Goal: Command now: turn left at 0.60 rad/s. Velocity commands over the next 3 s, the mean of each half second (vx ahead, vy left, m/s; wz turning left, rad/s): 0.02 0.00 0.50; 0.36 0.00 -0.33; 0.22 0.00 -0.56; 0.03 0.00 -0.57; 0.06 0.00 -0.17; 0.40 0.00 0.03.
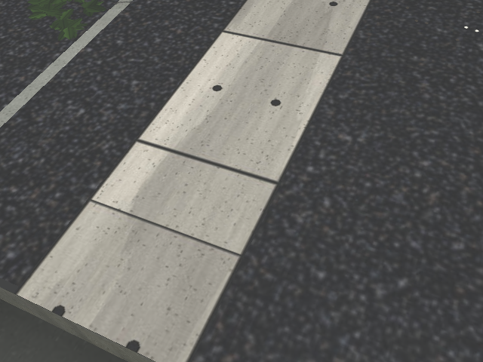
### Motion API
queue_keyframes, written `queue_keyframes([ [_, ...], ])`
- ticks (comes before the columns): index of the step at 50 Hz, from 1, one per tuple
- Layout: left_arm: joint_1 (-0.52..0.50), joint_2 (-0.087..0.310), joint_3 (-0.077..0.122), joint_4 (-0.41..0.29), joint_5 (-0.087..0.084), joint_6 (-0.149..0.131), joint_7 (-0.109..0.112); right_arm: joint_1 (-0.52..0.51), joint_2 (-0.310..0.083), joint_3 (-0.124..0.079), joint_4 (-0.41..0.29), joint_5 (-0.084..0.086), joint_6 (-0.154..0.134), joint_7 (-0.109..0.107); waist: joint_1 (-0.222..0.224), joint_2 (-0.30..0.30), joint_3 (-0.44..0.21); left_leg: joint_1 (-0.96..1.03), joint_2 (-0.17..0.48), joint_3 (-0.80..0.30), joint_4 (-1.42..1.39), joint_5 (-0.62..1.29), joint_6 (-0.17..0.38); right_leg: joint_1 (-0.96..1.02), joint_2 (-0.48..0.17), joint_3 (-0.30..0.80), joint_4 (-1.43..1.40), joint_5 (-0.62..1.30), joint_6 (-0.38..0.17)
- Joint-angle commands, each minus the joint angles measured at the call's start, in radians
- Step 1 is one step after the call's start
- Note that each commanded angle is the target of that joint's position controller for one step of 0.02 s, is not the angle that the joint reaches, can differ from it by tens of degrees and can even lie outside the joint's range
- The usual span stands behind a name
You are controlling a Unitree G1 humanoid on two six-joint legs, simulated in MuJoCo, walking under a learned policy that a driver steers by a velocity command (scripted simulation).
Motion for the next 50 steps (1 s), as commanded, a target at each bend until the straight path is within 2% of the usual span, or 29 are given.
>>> queue_keyframes([
  [1,0.008,0.211,0.065,-0.077,-0.001,-0.003,0.000,-0.093,-0.024,0.014,-0.119,-0.006,-0.019,0.012,0.051,-0.199,-0.121,-0.084,0.061,0.064,-0.158,-0.009,0.000,0.202,-0.265,0.156,-0.117,0.608,-0.212],
  [8,-0.026,0.247,0.078,-0.063,-0.028,-0.018,-0.020,-0.080,-0.052,0.007,-0.150,0.000,-0.017,0.028,0.038,-0.218,-0.125,0.128,0.096,0.146,-0.500,0.016,0.109,0.097,-0.305,0.089,-0.101,0.491,-0.160],
  [10,-0.036,0.245,0.081,-0.041,-0.052,-0.015,-0.015,-0.033,-0.050,-0.001,-0.135,0.003,-0.020,0.029,0.003,-0.207,-0.131,0.227,0.069,0.186,-0.724,0.152,0.167,0.085,-0.280,0.046,-0.032,0.421,-0.103],
  [11,0.010,0.216,0.074,-0.015,-0.052,-0.014,-0.016,0.002,-0.072,-0.012,-0.119,-0.002,-0.025,0.022,-0.005,-0.148,-0.140,0.328,0.040,0.171,-0.833,0.264,0.198,0.037,-0.240,0.001,0.048,0.339,-0.050],
  [12,0.045,0.168,0.062,-0.010,-0.024,-0.015,-0.019,0.059,-0.152,-0.038,-0.111,0.000,-0.032,0.010,-0.009,0.061,-0.171,0.528,0.138,0.001,-0.860,0.612,0.251,-0.150,-0.148,-0.088,0.288,0.090,0.032],
  [13,-0.023,0.109,0.033,-0.082,0.013,-0.020,-0.021,0.075,-0.254,-0.051,-0.135,-0.019,-0.043,-0.004,-0.014,0.366,-0.180,0.586,0.419,-0.401,-0.867,0.877,0.488,-0.456,0.021,-0.092,0.619,-0.416,0.137],
  [14,-0.102,0.180,0.058,-0.080,-0.019,-0.024,-0.018,0.073,-0.207,-0.037,-0.145,-0.049,-0.070,0.008,-0.087,0.213,-0.261,0.505,0.456,-0.421,-0.890,0.825,0.593,-0.440,0.037,0.112,0.860,-0.436,0.142],
  [15,-0.110,0.204,0.065,-0.079,-0.042,-0.021,-0.025,0.010,-0.184,-0.021,-0.134,-0.049,-0.088,0.009,-0.044,0.147,-0.196,0.460,0.400,-0.304,-0.891,0.720,0.539,-0.478,0.016,0.148,0.879,-0.339,0.127],
  [16,-0.115,0.208,0.070,-0.066,-0.040,-0.018,-0.019,-0.052,-0.160,-0.017,-0.133,-0.032,-0.096,0.007,-0.009,0.086,-0.134,0.425,0.325,-0.225,-0.886,0.618,0.461,-0.496,-0.009,0.161,0.790,-0.228,0.111],
  [17,-0.122,0.218,0.074,-0.066,-0.023,-0.017,-0.011,-0.093,-0.133,-0.009,-0.138,-0.012,-0.095,0.005,0.004,0.067,-0.114,0.410,0.296,-0.213,-0.886,0.604,0.420,-0.496,-0.009,0.158,0.741,-0.159,0.111],
  [18,-0.094,0.214,0.075,-0.053,-0.015,-0.016,-0.011,-0.117,-0.118,0.000,-0.141,-0.007,-0.092,0.001,0.024,0.083,-0.127,0.375,0.275,-0.180,-0.888,0.649,0.411,-0.437,0.006,0.144,0.747,-0.109,0.117],
  [20,-0.015,0.191,0.069,-0.011,-0.023,-0.014,-0.018,-0.128,-0.092,0.014,-0.136,-0.023,-0.096,-0.007,0.046,0.095,-0.170,0.355,0.254,-0.114,-0.897,0.670,0.407,-0.341,0.018,0.127,0.686,-0.045,0.128],
  [23,-0.026,0.110,0.032,0.007,-0.025,-0.011,-0.030,-0.103,-0.011,0.044,-0.099,-0.036,-0.106,-0.010,0.016,0.106,-0.189,0.331,0.194,-0.049,-0.962,0.252,0.374,-0.200,-0.005,0.100,0.383,0.019,0.130],
  [24,-0.060,0.102,0.024,-0.005,-0.027,-0.013,-0.034,-0.085,-0.027,0.042,-0.088,-0.041,-0.107,-0.009,-0.010,0.134,-0.161,0.310,0.200,-0.070,-0.994,0.129,0.379,-0.173,0.001,0.085,0.319,0.003,0.124],
  [26,-0.070,0.146,0.028,-0.021,-0.041,-0.020,-0.041,-0.044,-0.087,0.027,-0.069,-0.049,-0.106,-0.004,-0.042,0.150,-0.103,0.292,0.244,-0.133,-1.036,-0.014,0.408,-0.155,0.023,0.064,0.277,-0.072,0.103],
  [28,-0.078,0.167,0.028,-0.034,-0.050,-0.038,-0.043,-0.025,-0.115,0.018,-0.056,-0.036,-0.111,-0.002,-0.056,0.113,-0.048,0.328,0.292,-0.199,-1.057,-0.079,0.421,-0.209,0.019,0.071,0.230,-0.133,0.065],
  [31,-0.047,0.140,0.016,-0.024,-0.052,-0.063,-0.047,-0.038,-0.104,0.020,-0.044,-0.012,-0.122,-0.002,-0.038,0.059,-0.019,0.366,0.306,-0.210,-1.058,-0.074,0.416,-0.202,0.016,0.068,0.127,-0.159,0.004],
  [34,0.072,0.125,0.013,0.028,-0.038,-0.078,-0.050,-0.106,-0.079,0.023,-0.052,-0.001,-0.129,0.000,0.029,0.016,-0.055,0.314,0.236,-0.098,-0.969,0.057,0.367,-0.007,0.041,0.053,-0.057,0.001,-0.053],
  [35,0.117,0.141,0.018,0.034,-0.034,-0.081,-0.048,-0.146,-0.045,0.032,-0.070,-0.010,-0.136,0.001,0.047,-0.018,-0.083,0.281,0.186,-0.027,-0.854,0.165,0.330,0.064,0.006,0.111,-0.066,0.055,-0.071],
  [36,0.158,0.218,0.041,0.035,-0.027,-0.084,-0.053,-0.184,0.000,0.043,-0.115,-0.027,-0.150,0.003,0.040,-0.170,-0.113,0.178,0.062,0.118,-0.661,0.212,0.254,0.123,-0.092,0.324,-0.085,0.137,-0.131],
  [37,0.180,0.268,0.062,0.018,-0.030,-0.087,-0.060,-0.188,-0.011,0.041,-0.124,-0.041,-0.164,0.002,0.060,-0.285,-0.083,-0.019,-0.004,0.156,-0.502,0.090,0.189,0.211,-0.213,0.575,-0.186,0.141,-0.238],
  [38,0.220,0.241,0.059,0.018,-0.026,-0.093,-0.058,-0.208,-0.044,0.033,-0.131,-0.028,-0.174,0.010,0.096,-0.292,-0.058,-0.203,-0.013,0.097,-0.304,-0.156,0.161,0.299,-0.293,0.699,-0.251,0.178,-0.314],
  [39,0.240,0.223,0.055,0.027,-0.024,-0.100,-0.058,-0.169,-0.058,0.025,-0.118,-0.009,-0.179,0.024,0.079,-0.209,-0.057,-0.281,0.020,0.049,-0.171,-0.171,0.155,0.339,-0.285,0.679,-0.241,0.159,-0.314],
  [40,0.230,0.221,0.058,0.024,-0.031,-0.101,-0.057,-0.155,-0.056,0.026,-0.114,-0.005,-0.182,0.034,0.064,-0.140,-0.061,-0.341,0.045,0.038,-0.134,-0.103,0.158,0.367,-0.257,0.629,-0.228,0.156,-0.289],
  [41,0.207,0.211,0.057,0.015,-0.037,-0.095,-0.054,-0.175,-0.051,0.028,-0.119,-0.013,-0.188,0.041,0.057,-0.092,-0.046,-0.367,0.065,0.040,-0.168,-0.030,0.159,0.359,-0.234,0.573,-0.229,0.226,-0.261],
  [42,0.180,0.189,0.050,0.003,-0.034,-0.085,-0.050,-0.193,-0.033,0.033,-0.118,-0.021,-0.190,0.047,0.052,-0.086,-0.050,-0.336,0.066,0.063,-0.208,0.013,0.149,0.332,-0.202,0.514,-0.228,0.314,-0.237],
  [46,0.072,0.206,0.056,-0.052,-0.040,-0.056,-0.025,-0.229,0.051,0.061,-0.100,-0.033,-0.190,0.054,0.034,-0.136,-0.071,-0.009,-0.003,0.144,-0.476,0.183,0.120,0.071,-0.078,0.324,-0.190,0.529,-0.164],
  [48,0.097,0.226,0.065,-0.055,-0.044,-0.049,-0.022,-0.219,0.026,0.051,-0.096,-0.017,-0.178,0.047,0.039,-0.208,-0.103,0.101,-0.026,0.142,-0.540,0.219,0.119,0.025,-0.088,0.345,-0.156,0.525,-0.155],
  [50,0.084,0.218,0.064,-0.068,-0.055,-0.044,-0.019,-0.155,-0.018,0.033,-0.096,-0.008,-0.162,0.041,-0.001,-0.242,-0.139,0.217,-0.026,0.114,-0.573,0.248,0.129,0.004,-0.110,0.411,-0.106,0.567,-0.138],
])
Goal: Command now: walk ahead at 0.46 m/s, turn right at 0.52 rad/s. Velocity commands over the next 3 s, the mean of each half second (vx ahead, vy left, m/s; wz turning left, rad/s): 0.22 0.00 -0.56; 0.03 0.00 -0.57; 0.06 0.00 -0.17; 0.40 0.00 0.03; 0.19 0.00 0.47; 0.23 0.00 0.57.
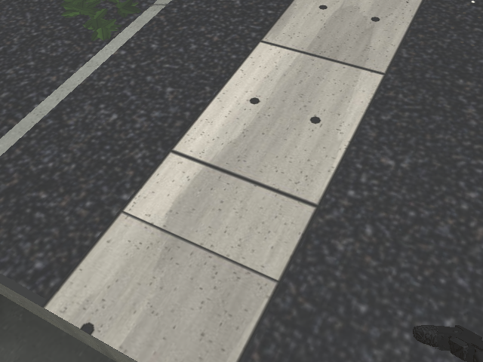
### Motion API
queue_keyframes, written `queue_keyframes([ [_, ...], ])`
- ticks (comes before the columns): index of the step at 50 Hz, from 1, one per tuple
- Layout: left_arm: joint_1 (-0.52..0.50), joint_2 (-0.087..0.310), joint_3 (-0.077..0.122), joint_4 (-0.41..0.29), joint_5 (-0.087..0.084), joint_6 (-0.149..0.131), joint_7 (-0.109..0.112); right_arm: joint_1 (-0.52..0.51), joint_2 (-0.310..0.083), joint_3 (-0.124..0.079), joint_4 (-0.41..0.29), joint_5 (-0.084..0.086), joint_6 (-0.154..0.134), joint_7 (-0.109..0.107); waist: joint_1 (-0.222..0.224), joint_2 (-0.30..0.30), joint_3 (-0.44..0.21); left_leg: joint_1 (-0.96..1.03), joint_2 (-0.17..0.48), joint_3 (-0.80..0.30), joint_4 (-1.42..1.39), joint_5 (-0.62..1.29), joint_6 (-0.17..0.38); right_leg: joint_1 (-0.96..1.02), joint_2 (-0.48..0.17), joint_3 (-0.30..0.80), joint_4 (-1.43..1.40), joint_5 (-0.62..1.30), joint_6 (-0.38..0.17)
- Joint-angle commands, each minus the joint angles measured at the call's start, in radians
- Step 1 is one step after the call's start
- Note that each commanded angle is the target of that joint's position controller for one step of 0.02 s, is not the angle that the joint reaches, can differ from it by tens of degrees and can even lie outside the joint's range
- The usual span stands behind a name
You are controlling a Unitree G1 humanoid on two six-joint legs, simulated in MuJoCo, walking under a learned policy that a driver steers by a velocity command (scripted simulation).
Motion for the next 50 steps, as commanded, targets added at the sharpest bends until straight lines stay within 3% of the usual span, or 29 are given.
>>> queue_keyframes([
  [1,-0.116,0.163,0.044,-0.112,-0.010,-0.009,0.013,0.024,-0.087,-0.033,-0.082,0.007,0.003,-0.012,-0.106,-0.212,-0.104,0.261,-0.036,0.025,-0.129,0.095,0.018,-0.089,-0.172,0.172,0.039,0.646,-0.128],
  [3,-0.184,0.107,0.027,-0.151,-0.017,-0.013,0.010,0.189,-0.135,-0.065,-0.050,-0.016,0.005,-0.023,-0.204,-0.109,-0.176,0.554,0.010,0.008,-0.296,0.233,0.054,-0.207,-0.054,0.114,0.354,0.657,-0.043],
  [4,-0.177,0.009,-0.001,-0.181,0.014,-0.017,0.007,0.294,-0.197,-0.072,-0.039,-0.029,0.006,-0.033,-0.195,0.126,-0.250,0.781,0.264,-0.289,-0.315,0.557,0.122,-0.441,0.065,0.051,0.674,-0.028,0.020],
  [5,-0.001,0.012,-0.005,-0.173,-0.007,-0.027,0.007,0.309,-0.226,-0.067,-0.045,-0.073,0.007,-0.030,-0.087,0.274,-0.309,0.759,0.507,-0.627,-0.320,0.758,0.310,-0.571,0.107,0.080,0.983,-0.359,0.073],
  [6,0.058,0.099,0.018,-0.152,-0.033,-0.014,0.002,0.210,-0.200,-0.067,-0.065,-0.061,0.013,-0.032,-0.044,0.208,-0.265,0.666,0.537,-0.680,-0.366,0.369,0.407,-0.658,0.042,0.040,1.182,-0.308,0.108],
  [7,-0.046,0.134,0.027,-0.157,-0.030,0.004,0.002,0.154,-0.105,-0.043,-0.072,-0.035,0.030,-0.041,-0.069,0.135,-0.128,0.552,0.464,-0.503,-0.399,0.111,0.382,-0.741,-0.009,-0.035,1.273,-0.256,0.127],
  [8,-0.104,0.117,0.024,-0.173,-0.023,0.018,0.006,0.119,-0.066,-0.026,-0.065,-0.021,0.047,-0.050,-0.064,0.100,-0.053,0.437,0.388,-0.393,-0.435,-0.039,0.323,-0.751,-0.034,-0.063,1.317,-0.216,0.133],
  [10,-0.150,0.056,0.000,-0.202,0.000,0.040,-0.004,0.108,-0.098,-0.023,-0.031,-0.016,0.055,-0.072,-0.053,0.104,0.013,0.281,0.346,-0.282,-0.488,0.009,0.296,-0.736,-0.029,-0.098,1.533,-0.204,0.143],
  [15,-0.278,-0.003,-0.047,-0.293,-0.007,0.046,0.006,0.233,-0.117,-0.027,0.057,0.001,0.064,-0.113,-0.079,0.024,-0.005,0.477,0.387,-0.122,-0.479,0.090,0.262,-1.059,-0.035,-0.021,1.765,-0.186,0.126],
  [20,-0.427,-0.065,-0.090,-0.373,0.003,0.054,-0.002,0.284,-0.111,-0.021,0.103,-0.005,0.090,-0.128,-0.100,0.056,0.024,0.526,0.391,-0.008,-0.487,0.144,0.232,-1.257,-0.057,-0.053,1.779,-0.182,0.156],
  [24,-0.448,-0.084,-0.105,-0.431,0.019,0.040,-0.024,0.258,-0.174,-0.039,0.101,0.001,0.125,-0.144,-0.058,0.135,-0.082,0.495,0.330,0.060,-0.448,0.169,0.211,-1.101,-0.146,-0.121,1.387,0.000,0.166],
  [25,-0.490,-0.136,-0.138,-0.457,0.010,0.036,-0.035,0.254,-0.251,-0.060,0.109,0.016,0.145,-0.141,-0.049,0.219,-0.134,0.455,0.340,0.088,-0.534,0.295,0.223,-0.918,-0.142,-0.170,1.125,-0.315,0.100],
  [26,-0.504,-0.107,-0.128,-0.445,-0.008,0.037,-0.043,0.286,-0.268,-0.070,0.111,0.024,0.161,-0.135,-0.072,0.215,-0.146,0.458,0.352,0.114,-0.545,0.361,0.228,-0.803,-0.122,-0.221,1.004,-0.371,0.068],
  [27,-0.454,-0.090,-0.115,-0.393,0.001,0.031,-0.051,0.310,-0.292,-0.076,0.139,0.038,0.159,-0.116,-0.066,0.216,-0.180,0.491,0.388,0.153,-0.543,0.675,0.258,-0.692,-0.072,-0.335,1.055,-0.352,0.030],
  [28,-0.394,-0.039,-0.091,-0.371,-0.006,0.025,-0.060,0.310,-0.311,-0.079,0.148,0.052,0.155,-0.105,-0.030,0.215,-0.180,0.546,0.364,0.193,-0.467,0.978,0.238,-0.632,-0.037,-0.333,0.933,-0.314,-0.012],
  [29,-0.294,0.052,-0.051,-0.333,-0.011,0.017,-0.062,0.333,-0.276,-0.066,0.160,0.040,0.145,-0.097,0.017,0.207,-0.248,0.599,0.298,0.235,-0.277,1.326,0.207,-0.484,0.039,-0.267,0.746,-0.207,-0.078],
  [30,-0.110,0.211,0.011,-0.286,0.002,0.010,-0.055,0.245,-0.230,-0.050,0.087,0.003,0.125,-0.094,0.101,-0.026,-0.304,0.301,0.205,0.220,0.082,1.318,0.114,-0.265,-0.059,0.158,0.623,-0.007,-0.204],
  [31,-0.002,0.342,0.048,-0.261,0.025,0.015,-0.041,0.179,-0.153,-0.028,0.020,-0.015,0.095,-0.059,0.098,-0.461,-0.466,0.006,-0.024,0.056,0.511,-0.100,0.037,-0.004,-0.200,0.729,0.124,0.003,-0.339],
  [32,-0.125,0.301,0.028,-0.290,0.067,0.011,-0.028,0.237,-0.124,-0.032,0.078,0.007,0.066,-0.017,0.041,-0.332,-0.517,-0.099,-0.050,-0.175,0.946,-0.193,0.044,-0.041,-0.326,0.880,0.005,-0.094,-0.341],
  [33,-0.173,0.212,-0.001,-0.288,0.044,0.003,-0.027,0.159,-0.101,-0.022,0.053,0.014,0.064,-0.003,0.036,-0.232,-0.410,-0.169,-0.036,-0.168,1.066,-0.158,0.059,-0.165,-0.306,0.788,0.020,-0.099,-0.284],
  [34,-0.216,0.137,-0.015,-0.253,0.018,0.002,-0.038,0.088,-0.070,-0.012,0.016,0.027,0.064,-0.021,-0.004,-0.166,-0.214,-0.259,-0.011,-0.121,1.045,-0.141,0.077,-0.275,-0.240,0.613,0.079,-0.122,-0.213],
  [35,-0.224,0.079,-0.023,-0.218,0.002,0.000,-0.046,0.108,-0.053,-0.002,0.006,0.020,0.066,-0.044,-0.049,-0.134,-0.098,-0.280,0.019,-0.094,1.014,-0.118,0.088,-0.381,-0.189,0.456,0.154,-0.137,-0.166],
  [36,-0.238,0.037,-0.029,-0.190,-0.002,-0.002,-0.048,0.156,-0.039,0.005,0.001,0.010,0.076,-0.053,-0.094,-0.146,-0.061,-0.232,0.027,-0.082,1.038,-0.098,0.095,-0.468,-0.139,0.357,0.196,-0.164,-0.148],
  [39,-0.239,0.031,-0.031,-0.164,-0.002,-0.022,-0.028,0.201,-0.034,0.020,-0.015,-0.001,0.083,-0.056,-0.128,-0.113,-0.050,-0.246,0.007,-0.063,1.134,-0.017,0.102,-0.464,-0.114,0.295,0.167,0.002,-0.154],
  [41,-0.211,0.042,-0.033,-0.157,0.000,-0.011,-0.012,0.184,-0.003,0.042,-0.052,-0.012,0.086,-0.072,-0.128,-0.099,-0.067,-0.282,0.023,-0.081,0.992,0.032,0.083,-0.406,-0.072,0.207,0.168,0.101,-0.135],
  [43,-0.184,0.062,-0.027,-0.158,0.005,0.002,0.006,0.139,-0.026,0.040,-0.079,-0.018,0.092,-0.088,-0.108,-0.091,-0.081,-0.295,0.017,-0.078,0.925,0.067,0.048,-0.348,-0.069,0.223,0.132,0.163,-0.150],
  [46,-0.163,0.077,-0.034,-0.182,0.003,0.053,0.047,0.041,0.001,0.058,-0.141,0.001,0.106,-0.113,-0.071,-0.138,-0.130,-0.323,-0.008,-0.059,0.746,-0.030,-0.036,-0.183,-0.108,0.277,0.058,0.257,-0.196],
  [48,-0.214,0.069,-0.035,-0.221,0.004,0.044,0.051,0.040,-0.013,0.051,-0.123,0.008,0.110,-0.113,-0.058,-0.122,-0.160,-0.290,0.024,-0.053,0.585,0.009,-0.040,-0.140,-0.125,0.268,0.040,0.237,-0.173],
  [50,-0.201,0.067,-0.037,-0.223,0.025,0.035,0.047,0.041,-0.007,0.052,-0.121,-0.002,0.102,-0.105,-0.037,-0.139,-0.173,-0.238,0.033,-0.043,0.548,0.027,-0.037,-0.165,-0.140,0.294,0.029,0.173,-0.184],
])
Over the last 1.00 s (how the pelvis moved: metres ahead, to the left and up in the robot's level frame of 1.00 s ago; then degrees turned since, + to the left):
0.07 0.08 0.00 -1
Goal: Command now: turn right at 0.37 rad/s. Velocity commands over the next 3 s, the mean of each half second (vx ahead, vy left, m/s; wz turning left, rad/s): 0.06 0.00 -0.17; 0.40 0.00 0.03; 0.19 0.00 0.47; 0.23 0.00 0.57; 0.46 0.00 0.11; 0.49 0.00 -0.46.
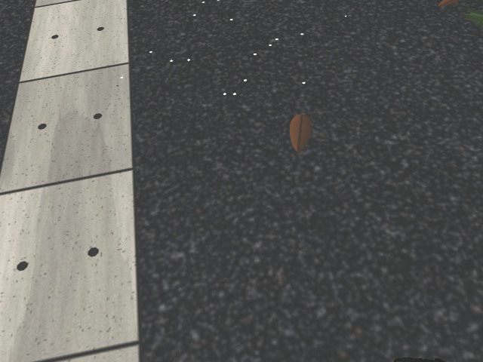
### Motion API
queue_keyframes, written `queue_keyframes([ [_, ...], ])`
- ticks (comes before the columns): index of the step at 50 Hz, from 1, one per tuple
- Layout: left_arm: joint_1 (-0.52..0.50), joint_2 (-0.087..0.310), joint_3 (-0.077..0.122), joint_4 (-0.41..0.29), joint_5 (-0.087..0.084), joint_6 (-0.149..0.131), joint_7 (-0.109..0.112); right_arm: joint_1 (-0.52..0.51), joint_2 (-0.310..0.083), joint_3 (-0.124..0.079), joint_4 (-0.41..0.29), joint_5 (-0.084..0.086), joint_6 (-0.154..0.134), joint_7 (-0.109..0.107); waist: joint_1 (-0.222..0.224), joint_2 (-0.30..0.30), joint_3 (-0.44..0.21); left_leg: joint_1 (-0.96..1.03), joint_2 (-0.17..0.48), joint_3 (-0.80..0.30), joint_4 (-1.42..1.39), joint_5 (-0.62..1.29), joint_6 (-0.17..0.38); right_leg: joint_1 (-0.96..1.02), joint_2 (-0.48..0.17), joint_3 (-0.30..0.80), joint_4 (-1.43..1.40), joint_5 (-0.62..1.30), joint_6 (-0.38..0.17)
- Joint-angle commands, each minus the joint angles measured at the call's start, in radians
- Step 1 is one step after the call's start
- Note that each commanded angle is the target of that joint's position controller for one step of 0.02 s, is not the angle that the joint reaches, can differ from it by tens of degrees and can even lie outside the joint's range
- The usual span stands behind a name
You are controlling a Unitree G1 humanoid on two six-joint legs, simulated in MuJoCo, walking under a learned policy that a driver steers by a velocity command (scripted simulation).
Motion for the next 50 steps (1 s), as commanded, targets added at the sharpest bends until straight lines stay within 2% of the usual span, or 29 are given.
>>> queue_keyframes([
  [1,-0.068,0.123,0.032,-0.106,0.020,-0.020,0.008,-0.019,-0.064,-0.026,-0.068,0.000,-0.014,0.000,0.002,-0.168,-0.173,0.025,0.020,0.011,-0.083,0.008,-0.010,0.167,-0.226,0.299,-0.231,0.034,-0.166],
  [5,-0.052,0.120,0.032,-0.108,0.020,-0.010,-0.002,-0.030,-0.045,-0.015,-0.070,0.005,-0.030,0.016,0.031,-0.180,-0.124,0.099,0.032,0.024,-0.292,-0.121,0.017,0.175,-0.243,0.326,-0.241,0.000,-0.186],
  [7,-0.049,0.133,0.041,-0.095,0.013,-0.005,-0.012,-0.014,-0.056,-0.020,-0.060,0.010,-0.043,0.040,0.035,-0.203,-0.108,0.217,0.031,0.048,-0.471,-0.206,0.031,0.160,-0.236,0.313,-0.245,0.029,-0.187],
  [9,-0.073,0.117,0.038,-0.074,-0.008,-0.002,-0.025,0.060,-0.058,-0.034,-0.015,0.018,-0.054,0.057,-0.009,-0.196,-0.105,0.404,0.022,0.085,-0.776,-0.091,0.060,0.146,-0.210,0.270,-0.198,0.102,-0.158],
  [10,-0.056,0.086,0.030,-0.055,-0.011,-0.010,-0.036,0.095,-0.065,-0.043,0.010,0.005,-0.058,0.067,-0.023,-0.168,-0.115,0.543,0.029,0.073,-0.910,0.032,0.076,0.110,-0.174,0.231,-0.163,0.079,-0.120],
  [11,-0.001,0.028,0.017,-0.033,0.000,-0.026,-0.052,0.114,-0.126,-0.054,0.005,-0.025,-0.065,0.071,-0.004,-0.017,-0.146,0.700,0.174,-0.110,-0.946,0.231,0.119,-0.004,-0.079,0.136,-0.003,-0.108,-0.035],
  [12,0.039,0.025,0.020,-0.020,0.011,-0.038,-0.059,0.030,-0.157,-0.053,-0.028,-0.051,-0.064,0.066,0.065,0.181,-0.113,0.648,0.304,-0.310,-1.012,0.281,0.255,-0.090,-0.017,0.031,0.017,-0.285,0.044],
  [13,-0.011,0.091,0.039,-0.019,0.012,-0.045,-0.055,0.016,-0.085,-0.041,-0.032,-0.053,-0.068,0.062,0.028,0.198,-0.117,0.566,0.334,-0.347,-1.038,0.159,0.337,-0.025,-0.081,0.012,0.030,-0.273,0.086],
  [14,-0.064,0.092,0.043,-0.016,0.006,-0.045,-0.054,-0.003,-0.053,-0.030,-0.024,-0.039,-0.069,0.058,0.017,0.159,-0.087,0.564,0.268,-0.293,-1.020,0.055,0.308,0.005,-0.105,-0.001,-0.049,-0.156,0.092],
  [16,-0.121,0.069,0.044,0.001,0.016,-0.036,-0.051,0.042,-0.105,-0.047,0.007,-0.023,-0.066,0.049,-0.028,0.136,-0.085,0.600,0.199,-0.226,-1.029,-0.099,0.240,0.033,-0.100,-0.013,-0.128,-0.046,0.086],
  [18,-0.089,0.071,0.049,0.029,0.011,-0.038,-0.059,0.115,-0.147,-0.059,0.040,-0.016,-0.061,0.042,-0.044,0.118,-0.080,0.596,0.190,-0.234,-1.097,-0.371,0.239,0.054,-0.073,-0.075,-0.117,-0.086,0.075],
  [20,-0.080,0.106,0.063,0.047,0.000,-0.056,-0.059,0.190,-0.198,-0.080,0.055,-0.010,-0.049,0.043,-0.076,0.136,-0.035,0.648,0.245,-0.322,-1.141,-0.503,0.290,-0.056,-0.054,-0.142,-0.029,-0.154,0.073],
  [22,-0.111,0.114,0.071,0.050,-0.005,-0.073,-0.063,0.266,-0.200,-0.089,0.077,-0.010,-0.055,0.043,-0.110,0.106,-0.018,0.737,0.311,-0.409,-1.162,-0.447,0.341,-0.194,-0.085,-0.114,0.146,-0.253,0.067],
  [24,-0.111,0.106,0.071,0.058,-0.012,-0.093,-0.075,0.273,-0.195,-0.094,0.080,0.002,-0.067,0.040,-0.097,0.047,-0.014,0.784,0.323,-0.408,-1.163,-0.388,0.357,-0.281,-0.113,-0.100,0.240,-0.246,0.052],
  [26,-0.127,0.091,0.063,0.065,-0.016,-0.114,-0.085,0.257,-0.179,-0.093,0.088,0.010,-0.080,0.041,-0.091,0.036,-0.017,0.782,0.290,-0.337,-1.181,-0.281,0.343,-0.264,-0.118,-0.121,0.196,-0.179,0.042],
  [29,-0.127,0.085,0.056,0.075,-0.013,-0.135,-0.098,0.260,-0.190,-0.097,0.111,0.017,-0.094,0.054,-0.083,0.078,-0.019,0.731,0.246,-0.234,-1.188,-0.162,0.338,-0.158,-0.113,-0.153,0.083,-0.081,0.039],
  [32,-0.114,0.096,0.052,0.076,-0.014,-0.135,-0.108,0.247,-0.224,-0.105,0.125,0.032,-0.100,0.074,-0.068,0.105,-0.002,0.639,0.232,-0.175,-1.176,-0.125,0.333,0.003,-0.108,-0.175,-0.078,-0.036,0.022],
  [34,-0.074,0.116,0.060,0.086,-0.014,-0.133,-0.114,0.236,-0.244,-0.108,0.131,0.042,-0.100,0.087,-0.035,0.085,0.009,0.538,0.233,-0.155,-1.147,-0.147,0.320,0.171,-0.090,-0.203,-0.187,0.087,0.001],
  [35,-0.026,0.137,0.072,0.103,-0.018,-0.132,-0.110,0.240,-0.241,-0.105,0.138,0.040,-0.099,0.094,-0.007,0.073,-0.006,0.478,0.221,-0.139,-1.105,-0.142,0.303,0.282,-0.074,-0.213,-0.191,0.083,-0.009],
  [36,0.079,0.170,0.088,0.132,-0.025,-0.134,-0.100,0.233,-0.214,-0.094,0.135,0.028,-0.103,0.097,0.044,0.056,-0.045,0.418,0.186,-0.097,-1.005,-0.095,0.271,0.425,-0.079,-0.196,-0.204,0.057,-0.025],
  [37,0.206,0.219,0.107,0.153,-0.022,-0.137,-0.088,0.210,-0.159,-0.074,0.124,0.014,-0.109,0.103,0.102,-0.037,-0.109,0.310,0.101,-0.007,-0.746,-0.081,0.214,0.597,-0.195,-0.044,-0.258,-0.028,-0.059],
  [38,0.268,0.334,0.125,0.134,0.004,-0.134,-0.081,0.196,-0.090,-0.048,0.065,0.003,-0.124,0.099,0.098,-0.292,-0.167,0.061,-0.009,0.080,-0.383,-0.247,0.140,0.726,-0.435,0.374,-0.388,-0.288,-0.173],
  [39,0.252,0.292,0.119,0.128,0.010,-0.146,-0.084,0.201,-0.157,-0.067,0.060,0.026,-0.133,0.089,0.092,-0.248,-0.147,-0.044,-0.005,-0.018,-0.141,-0.289,0.128,0.652,-0.482,0.598,-0.480,-0.536,-0.245],
  [40,0.193,0.228,0.097,0.127,0.001,-0.156,-0.084,0.185,-0.197,-0.079,0.063,0.041,-0.138,0.090,0.059,-0.195,-0.049,-0.123,0.042,-0.046,-0.040,-0.205,0.138,0.588,-0.471,0.535,-0.483,-0.522,-0.233],
  [41,0.152,0.188,0.083,0.121,0.000,-0.160,-0.087,0.175,-0.199,-0.079,0.071,0.037,-0.138,0.092,0.033,-0.155,-0.017,-0.123,0.073,-0.038,-0.020,-0.110,0.138,0.533,-0.426,0.418,-0.484,-0.407,-0.209],
  [42,0.118,0.170,0.075,0.118,0.005,-0.159,-0.091,0.160,-0.192,-0.079,0.075,0.023,-0.141,0.092,0.013,-0.115,-0.004,-0.100,0.096,-0.034,-0.037,-0.033,0.135,0.477,-0.382,0.324,-0.498,-0.281,-0.190],
  [44,0.100,0.132,0.064,0.130,0.013,-0.161,-0.094,0.153,-0.176,-0.082,0.084,0.031,-0.131,0.098,-0.012,-0.123,0.021,-0.045,0.117,-0.036,-0.089,0.046,0.129,0.402,-0.324,0.164,-0.524,-0.092,-0.154],
  [46,0.132,0.127,0.063,0.158,0.016,-0.173,-0.091,0.139,-0.150,-0.079,0.095,0.039,-0.114,0.098,-0.006,-0.124,0.034,-0.057,0.108,-0.049,-0.122,0.099,0.125,0.384,-0.303,0.054,-0.537,0.068,-0.143],
  [50,0.139,0.152,0.065,0.183,0.023,-0.179,-0.079,0.030,-0.139,-0.081,0.063,0.029,-0.109,0.099,0.015,-0.100,0.056,-0.051,0.078,-0.041,-0.346,0.243,0.109,0.368,-0.277,-0.102,-0.558,0.301,-0.102],
])
Over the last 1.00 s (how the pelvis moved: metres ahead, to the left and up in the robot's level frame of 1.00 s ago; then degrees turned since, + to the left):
0.20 -0.13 0.16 -36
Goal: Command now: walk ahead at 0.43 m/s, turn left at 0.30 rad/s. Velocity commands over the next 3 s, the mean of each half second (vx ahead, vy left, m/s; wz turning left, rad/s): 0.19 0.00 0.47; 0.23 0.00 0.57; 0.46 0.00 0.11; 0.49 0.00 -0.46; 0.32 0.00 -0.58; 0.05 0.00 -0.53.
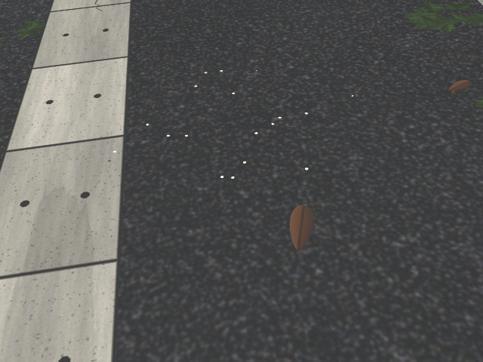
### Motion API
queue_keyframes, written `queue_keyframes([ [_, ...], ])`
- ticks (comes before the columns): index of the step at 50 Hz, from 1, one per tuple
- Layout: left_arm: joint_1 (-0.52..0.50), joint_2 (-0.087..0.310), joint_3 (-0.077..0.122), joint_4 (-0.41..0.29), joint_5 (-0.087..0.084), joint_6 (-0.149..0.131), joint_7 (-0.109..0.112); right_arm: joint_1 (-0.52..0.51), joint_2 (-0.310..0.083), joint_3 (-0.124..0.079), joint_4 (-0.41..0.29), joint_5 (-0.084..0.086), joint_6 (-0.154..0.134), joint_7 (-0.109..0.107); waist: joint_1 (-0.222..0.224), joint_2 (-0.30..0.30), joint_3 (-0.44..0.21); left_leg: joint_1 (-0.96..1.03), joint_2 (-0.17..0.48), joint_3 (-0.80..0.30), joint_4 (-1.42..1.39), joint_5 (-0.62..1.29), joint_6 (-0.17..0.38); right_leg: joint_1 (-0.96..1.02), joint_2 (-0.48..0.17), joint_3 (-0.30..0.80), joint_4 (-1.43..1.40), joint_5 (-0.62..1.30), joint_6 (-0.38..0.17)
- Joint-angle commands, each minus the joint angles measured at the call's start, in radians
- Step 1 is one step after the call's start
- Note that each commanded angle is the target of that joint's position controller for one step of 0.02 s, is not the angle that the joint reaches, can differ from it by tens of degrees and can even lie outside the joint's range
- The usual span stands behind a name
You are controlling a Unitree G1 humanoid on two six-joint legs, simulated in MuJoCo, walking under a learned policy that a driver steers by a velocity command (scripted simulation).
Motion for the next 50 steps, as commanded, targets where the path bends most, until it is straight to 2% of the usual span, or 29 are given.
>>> queue_keyframes([
  [1,-0.076,0.139,0.026,-0.060,0.003,-0.021,0.014,-0.088,-0.031,-0.006,-0.080,-0.005,-0.011,0.007,-0.011,-0.119,0.139,-0.041,-0.002,0.030,-0.203,0.134,-0.008,-0.082,-0.231,0.064,-0.143,0.409,-0.055],
  [3,-0.052,0.149,0.023,-0.043,-0.008,-0.015,0.031,-0.188,0.011,0.009,-0.106,-0.021,-0.019,0.021,0.026,-0.103,0.148,0.056,-0.013,0.127,-0.362,0.198,-0.010,-0.105,-0.214,-0.001,-0.135,0.577,-0.006],
  [5,-0.003,0.182,0.027,-0.015,-0.013,-0.002,0.045,-0.246,0.020,0.012,-0.137,-0.020,-0.023,0.041,0.044,-0.108,0.138,0.101,-0.034,0.169,-0.452,0.219,-0.006,-0.046,-0.222,-0.028,-0.091,0.698,0.019],
  [8,-0.018,0.230,0.041,-0.018,-0.018,0.029,0.069,-0.187,-0.046,-0.013,-0.148,-0.017,-0.023,0.067,-0.015,-0.166,0.060,0.186,-0.096,0.194,-0.519,0.149,0.023,0.087,-0.242,-0.050,0.073,0.968,0.041],
  [10,-0.062,0.246,0.052,-0.046,-0.008,0.052,0.081,0.002,-0.116,-0.045,-0.108,-0.015,-0.018,0.064,-0.107,-0.194,-0.043,0.346,-0.137,0.190,-0.538,0.083,0.063,0.114,-0.248,-0.049,0.313,1.089,0.053],
  [11,-0.106,0.250,0.053,-0.072,-0.011,0.056,0.075,0.121,-0.153,-0.064,-0.083,-0.019,-0.018,0.047,-0.179,-0.158,-0.100,0.514,-0.131,0.151,-0.652,0.182,0.101,0.048,-0.209,-0.066,0.516,0.984,0.067],
  [12,-0.070,0.182,0.030,-0.109,0.007,0.047,0.062,0.172,-0.194,-0.067,-0.077,-0.038,-0.009,0.022,-0.162,0.001,-0.203,0.810,0.029,-0.038,-0.594,0.456,0.160,-0.192,-0.122,-0.053,0.808,0.350,0.075],
  [13,0.094,0.059,-0.012,-0.126,0.022,0.037,0.040,0.098,-0.256,-0.066,-0.125,-0.073,-0.012,0.006,-0.035,0.248,-0.359,1.164,0.356,-0.535,-0.511,0.802,0.433,-0.606,0.047,0.070,1.263,-0.490,0.149],
  [14,0.053,0.198,0.012,-0.115,0.008,0.021,0.016,0.089,-0.197,-0.063,-0.152,-0.065,0.002,-0.003,-0.120,0.064,-0.503,1.076,0.333,-0.580,-0.634,0.561,0.437,-0.596,0.002,0.242,1.353,-0.379,0.130],
  [15,-0.080,0.231,0.022,-0.162,-0.018,0.022,0.014,0.015,-0.155,-0.050,-0.171,-0.047,0.013,-0.009,-0.116,0.002,-0.349,0.938,0.266,-0.449,-0.674,0.389,0.374,-0.636,-0.040,0.223,1.321,-0.295,0.116],
  [16,-0.129,0.215,0.019,-0.184,-0.007,0.028,0.025,-0.030,-0.126,-0.040,-0.169,-0.023,0.021,-0.012,-0.074,-0.115,-0.198,0.750,0.203,-0.351,-0.726,0.279,0.312,-0.661,-0.076,0.187,1.228,-0.224,0.118],
  [17,-0.148,0.215,0.020,-0.198,0.003,0.043,0.038,-0.053,-0.119,-0.035,-0.175,-0.016,0.024,-0.017,-0.053,-0.119,-0.137,0.626,0.172,-0.322,-0.760,0.224,0.293,-0.640,-0.094,0.181,1.174,-0.184,0.128],
  [19,-0.113,0.199,0.022,-0.204,0.006,0.069,0.047,-0.073,-0.140,-0.043,-0.166,-0.033,0.029,-0.016,-0.006,-0.056,-0.059,0.431,0.103,-0.263,-0.807,0.196,0.281,-0.550,-0.105,0.164,1.076,-0.155,0.146],
  [20,-0.087,0.177,0.018,-0.195,0.005,0.074,0.053,-0.078,-0.144,-0.046,-0.161,-0.039,0.028,-0.015,0.008,-0.037,-0.061,0.389,0.084,-0.227,-0.795,0.257,0.275,-0.529,-0.103,0.149,1.016,-0.149,0.157],
  [23,-0.120,0.154,0.014,-0.203,0.009,0.082,0.075,-0.056,-0.167,-0.056,-0.144,-0.039,0.034,-0.023,-0.007,-0.020,-0.109,0.376,0.055,-0.199,-0.747,0.359,0.254,-0.515,-0.082,0.138,0.861,-0.097,0.188],
  [25,-0.152,0.146,0.015,-0.210,0.007,0.095,0.079,-0.067,-0.173,-0.060,-0.147,-0.032,0.054,-0.031,-0.016,0.009,-0.134,0.373,0.033,-0.216,-0.739,0.173,0.220,-0.499,-0.075,0.147,0.780,-0.048,0.190],
  [27,-0.203,0.141,0.016,-0.226,0.001,0.100,0.077,-0.076,-0.168,-0.060,-0.153,-0.025,0.071,-0.040,-0.036,0.053,-0.121,0.359,0.018,-0.255,-0.748,-0.055,0.192,-0.488,-0.066,0.157,0.696,-0.011,0.183],
  [31,-0.247,0.158,0.028,-0.239,-0.011,0.079,0.064,-0.050,-0.166,-0.066,-0.154,-0.027,0.088,-0.045,-0.072,0.120,-0.128,0.416,0.038,-0.357,-0.731,-0.224,0.173,-0.427,-0.045,0.163,0.512,-0.057,0.155],
  [33,-0.210,0.161,0.039,-0.232,-0.023,0.068,0.053,-0.046,-0.155,-0.062,-0.154,-0.017,0.094,-0.045,-0.047,0.135,-0.124,0.398,0.023,-0.399,-0.717,-0.410,0.152,-0.307,-0.029,0.136,0.335,-0.063,0.121],
  [34,-0.171,0.165,0.048,-0.218,-0.027,0.065,0.051,-0.040,-0.140,-0.057,-0.151,-0.010,0.096,-0.045,-0.020,0.119,-0.098,0.329,-0.016,-0.389,-0.687,-0.512,0.122,-0.198,-0.044,0.127,0.212,-0.041,0.094],
  [35,-0.106,0.219,0.065,-0.212,-0.012,0.064,0.055,-0.013,-0.092,-0.045,-0.149,-0.010,0.095,-0.043,-0.007,-0.002,-0.111,0.180,-0.086,-0.299,-0.488,-0.626,0.064,-0.037,-0.225,0.282,0.133,-0.166,0.025],
  [36,-0.088,0.298,0.085,-0.209,0.019,0.075,0.053,-0.027,-0.046,-0.036,-0.181,-0.007,0.080,-0.039,-0.021,-0.266,-0.053,-0.060,-0.230,-0.056,-0.238,-0.570,0.015,0.017,-0.426,0.577,0.030,-0.363,-0.085],
  [37,-0.097,0.311,0.097,-0.204,0.036,0.060,0.044,-0.108,-0.117,-0.054,-0.218,-0.020,0.054,-0.035,-0.009,-0.314,0.031,-0.180,-0.130,-0.082,-0.091,-0.448,-0.007,-0.071,-0.487,0.761,-0.046,-0.500,-0.160],
  [38,-0.151,0.257,0.085,-0.219,0.023,0.052,0.051,-0.106,-0.165,-0.070,-0.203,-0.020,0.050,-0.032,-0.031,-0.254,0.065,-0.177,-0.098,-0.087,-0.021,-0.357,-0.018,-0.100,-0.445,0.667,-0.036,-0.482,-0.134],
  [39,-0.182,0.216,0.073,-0.225,0.005,0.050,0.058,-0.054,-0.166,-0.075,-0.167,-0.024,0.055,-0.030,-0.048,-0.226,0.057,-0.154,-0.089,-0.060,0.035,-0.294,-0.042,-0.094,-0.386,0.557,-0.029,-0.415,-0.090],
  [40,-0.186,0.197,0.066,-0.227,-0.007,0.049,0.062,-0.020,-0.154,-0.075,-0.146,-0.028,0.059,-0.027,-0.051,-0.217,0.046,-0.139,-0.081,-0.031,0.102,-0.245,-0.061,-0.092,-0.350,0.474,-0.031,-0.353,-0.065],
  [41,-0.171,0.188,0.061,-0.219,-0.009,0.044,0.065,-0.016,-0.129,-0.070,-0.140,-0.029,0.060,-0.021,-0.043,-0.211,0.061,-0.133,-0.065,-0.013,0.157,-0.196,-0.075,-0.111,-0.330,0.402,-0.048,-0.287,-0.059],
  [45,-0.086,0.180,0.062,-0.180,0.009,0.032,0.057,-0.079,-0.080,-0.055,-0.148,-0.017,0.051,-0.016,0.002,-0.188,0.084,-0.144,-0.028,0.013,0.146,-0.084,-0.097,-0.082,-0.304,0.232,-0.075,-0.137,-0.063],
  [50,-0.046,0.214,0.077,-0.135,-0.002,0.033,0.043,-0.173,-0.036,-0.036,-0.169,-0.011,0.035,0.003,0.041,-0.191,0.105,-0.065,-0.008,0.039,-0.163,-0.036,-0.099,-0.030,-0.323,0.138,-0.100,-0.001,-0.083],
])
Over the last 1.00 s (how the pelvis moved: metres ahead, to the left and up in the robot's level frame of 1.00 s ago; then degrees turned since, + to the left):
0.27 -0.02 0.02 0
